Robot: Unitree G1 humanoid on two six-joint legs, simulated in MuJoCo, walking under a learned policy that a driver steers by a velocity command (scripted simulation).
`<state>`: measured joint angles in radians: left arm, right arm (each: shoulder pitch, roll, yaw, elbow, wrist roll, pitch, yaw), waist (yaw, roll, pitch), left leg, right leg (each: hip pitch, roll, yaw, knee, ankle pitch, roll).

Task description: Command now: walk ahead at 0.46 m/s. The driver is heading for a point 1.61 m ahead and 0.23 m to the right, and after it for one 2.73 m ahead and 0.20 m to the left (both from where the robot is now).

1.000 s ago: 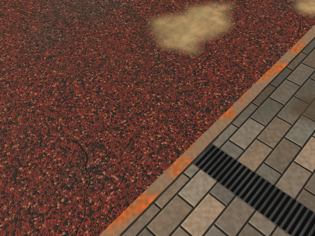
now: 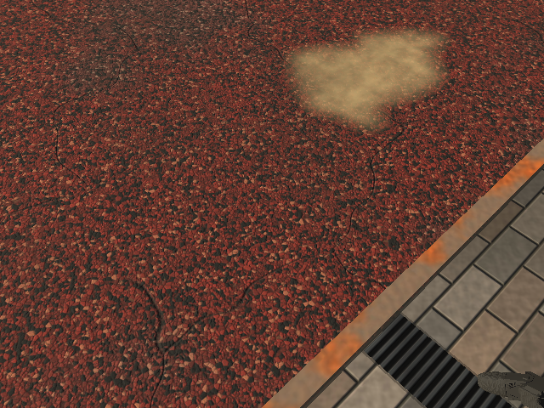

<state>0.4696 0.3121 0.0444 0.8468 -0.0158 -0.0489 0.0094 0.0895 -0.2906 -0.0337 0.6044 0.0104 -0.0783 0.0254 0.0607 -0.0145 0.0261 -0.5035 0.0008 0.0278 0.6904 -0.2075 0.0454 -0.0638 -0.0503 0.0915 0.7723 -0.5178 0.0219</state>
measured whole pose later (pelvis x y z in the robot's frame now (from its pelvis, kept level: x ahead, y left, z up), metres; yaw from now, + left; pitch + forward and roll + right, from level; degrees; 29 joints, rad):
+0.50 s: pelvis +0.26 -0.02 +0.02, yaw +0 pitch +2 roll +2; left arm 0.04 0.25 0.02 0.67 -0.01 -0.09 -0.05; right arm 0.43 -0.29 -0.05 0.85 0.02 -0.05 0.00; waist -0.09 -0.03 0.02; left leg 0.09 -0.03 0.02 0.27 -0.40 0.01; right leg -0.53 -0.04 -0.01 0.50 -0.02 -0.05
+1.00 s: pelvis +0.53 -0.02 +0.02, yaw +1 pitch +2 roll -2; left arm 0.39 0.29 0.05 0.87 -0.02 -0.06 0.00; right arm 0.05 -0.25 -0.02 0.72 0.01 -0.08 0.04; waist 0.09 0.04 0.02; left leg -0.57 0.06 -0.02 0.52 0.03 0.02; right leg 0.06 0.05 -0.04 0.22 -0.31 -0.03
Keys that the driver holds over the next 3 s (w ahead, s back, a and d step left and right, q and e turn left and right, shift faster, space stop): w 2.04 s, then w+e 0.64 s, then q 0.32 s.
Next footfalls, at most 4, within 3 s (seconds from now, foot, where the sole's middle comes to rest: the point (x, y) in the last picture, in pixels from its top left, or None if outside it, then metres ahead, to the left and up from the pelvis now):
0.52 right None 0.44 -0.13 -0.75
1.06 left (254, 301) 0.74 0.11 -0.75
1.58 right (340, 219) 1.04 -0.13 -0.75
2.14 left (267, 146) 1.34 0.11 -0.75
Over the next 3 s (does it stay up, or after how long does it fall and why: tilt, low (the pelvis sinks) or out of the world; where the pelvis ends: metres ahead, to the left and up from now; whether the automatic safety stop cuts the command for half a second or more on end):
stays up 1.57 -0.10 0.03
